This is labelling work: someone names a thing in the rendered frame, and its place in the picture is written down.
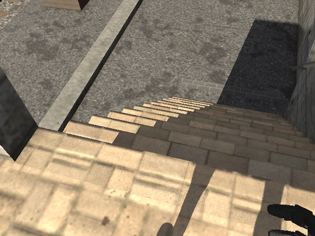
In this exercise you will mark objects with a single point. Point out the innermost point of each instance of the right robot hand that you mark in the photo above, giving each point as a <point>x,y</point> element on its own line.
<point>298,215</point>

